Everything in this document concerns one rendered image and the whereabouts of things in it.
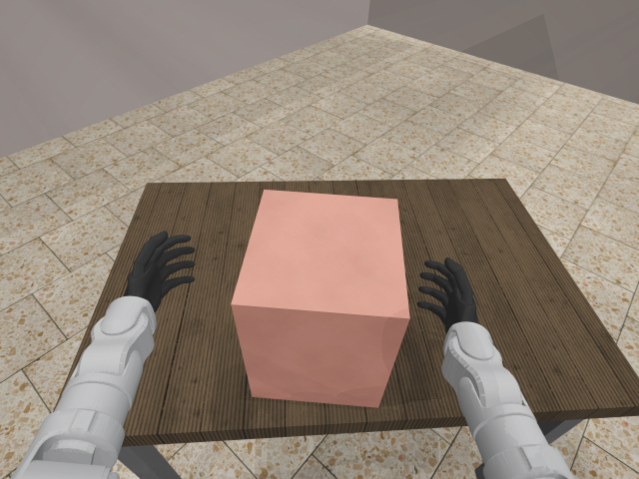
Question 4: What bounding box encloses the table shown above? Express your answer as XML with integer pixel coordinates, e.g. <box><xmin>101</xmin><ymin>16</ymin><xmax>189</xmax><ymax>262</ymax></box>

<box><xmin>53</xmin><ymin>179</ymin><xmax>639</xmax><ymax>479</ymax></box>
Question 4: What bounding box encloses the left robot forearm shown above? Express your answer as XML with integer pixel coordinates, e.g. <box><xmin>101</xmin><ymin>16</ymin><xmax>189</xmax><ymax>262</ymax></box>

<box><xmin>10</xmin><ymin>296</ymin><xmax>157</xmax><ymax>479</ymax></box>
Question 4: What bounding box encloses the robot right hand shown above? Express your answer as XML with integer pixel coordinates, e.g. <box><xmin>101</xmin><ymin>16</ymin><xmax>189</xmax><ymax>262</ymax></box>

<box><xmin>417</xmin><ymin>257</ymin><xmax>479</xmax><ymax>334</ymax></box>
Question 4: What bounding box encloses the robot left hand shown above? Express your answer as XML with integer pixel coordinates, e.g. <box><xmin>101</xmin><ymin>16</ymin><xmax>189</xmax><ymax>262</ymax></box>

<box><xmin>124</xmin><ymin>231</ymin><xmax>195</xmax><ymax>312</ymax></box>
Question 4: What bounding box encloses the right robot forearm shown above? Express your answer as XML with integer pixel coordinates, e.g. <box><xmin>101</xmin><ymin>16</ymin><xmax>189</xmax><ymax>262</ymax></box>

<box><xmin>441</xmin><ymin>321</ymin><xmax>575</xmax><ymax>479</ymax></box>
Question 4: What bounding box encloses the carton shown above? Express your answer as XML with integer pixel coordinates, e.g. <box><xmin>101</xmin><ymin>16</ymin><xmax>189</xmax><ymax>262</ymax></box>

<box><xmin>231</xmin><ymin>190</ymin><xmax>410</xmax><ymax>408</ymax></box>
